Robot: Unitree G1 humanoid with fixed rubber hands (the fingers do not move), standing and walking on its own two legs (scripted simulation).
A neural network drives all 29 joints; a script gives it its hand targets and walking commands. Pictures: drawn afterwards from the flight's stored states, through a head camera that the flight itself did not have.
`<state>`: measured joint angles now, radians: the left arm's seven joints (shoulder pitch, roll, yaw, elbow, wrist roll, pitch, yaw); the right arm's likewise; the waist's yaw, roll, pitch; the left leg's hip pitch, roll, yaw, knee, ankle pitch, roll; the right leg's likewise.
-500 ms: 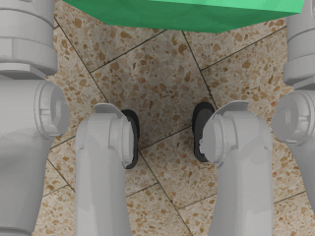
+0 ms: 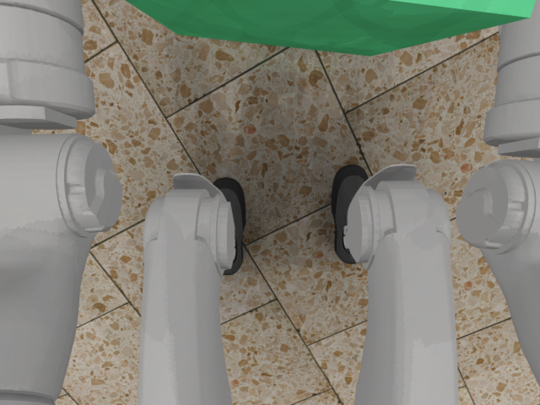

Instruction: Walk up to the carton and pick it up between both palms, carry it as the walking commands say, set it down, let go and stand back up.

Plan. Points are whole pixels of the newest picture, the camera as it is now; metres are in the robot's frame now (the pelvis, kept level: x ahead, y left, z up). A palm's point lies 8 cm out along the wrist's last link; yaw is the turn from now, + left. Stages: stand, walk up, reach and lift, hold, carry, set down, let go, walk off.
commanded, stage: reach and lift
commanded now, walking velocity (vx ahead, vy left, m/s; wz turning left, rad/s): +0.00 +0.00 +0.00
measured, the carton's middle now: out of the picture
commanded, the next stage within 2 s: none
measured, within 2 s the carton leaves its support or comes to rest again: neither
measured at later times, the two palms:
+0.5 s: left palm out of the picture +0.57 +0.16 -0.05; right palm out of the picture +0.54 -0.21 -0.07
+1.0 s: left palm out of the picture +0.55 +0.16 +0.01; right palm out of the picture +0.52 -0.21 +0.00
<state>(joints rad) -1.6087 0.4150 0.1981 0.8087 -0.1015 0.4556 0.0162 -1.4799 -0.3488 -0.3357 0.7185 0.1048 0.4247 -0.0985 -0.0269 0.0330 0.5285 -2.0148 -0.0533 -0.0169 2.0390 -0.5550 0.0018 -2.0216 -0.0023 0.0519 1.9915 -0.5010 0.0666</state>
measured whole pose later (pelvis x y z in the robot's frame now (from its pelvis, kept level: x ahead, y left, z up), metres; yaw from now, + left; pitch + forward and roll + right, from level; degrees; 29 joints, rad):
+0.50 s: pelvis -0.01 -0.01 +0.05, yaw +0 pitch +28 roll -1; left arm -1.50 0.36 0.28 0.64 -0.04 0.53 -0.03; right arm -1.39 -0.27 -0.42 0.55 0.04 0.50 -0.07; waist -0.02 0.01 0.53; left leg -1.86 -0.05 -0.03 1.86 -0.49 -0.02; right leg -1.88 0.00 0.04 1.82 -0.44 0.05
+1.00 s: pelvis -0.02 +0.00 +0.10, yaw +0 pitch +25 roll +0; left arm -1.41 0.31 0.33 0.61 0.01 0.53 -0.05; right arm -1.33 -0.26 -0.42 0.53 0.00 0.54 -0.03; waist -0.03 0.00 0.53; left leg -1.66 -0.04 -0.01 1.67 -0.44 0.00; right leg -1.68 0.01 0.06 1.63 -0.38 0.06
